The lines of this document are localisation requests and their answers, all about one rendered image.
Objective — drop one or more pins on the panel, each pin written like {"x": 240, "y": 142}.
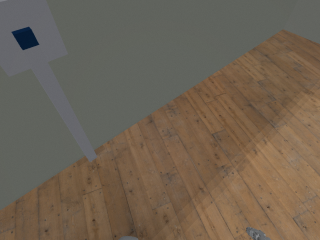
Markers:
{"x": 36, "y": 14}

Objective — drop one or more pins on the right robot hand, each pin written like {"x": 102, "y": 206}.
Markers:
{"x": 256, "y": 234}

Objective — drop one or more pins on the button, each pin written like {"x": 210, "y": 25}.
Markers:
{"x": 25, "y": 38}

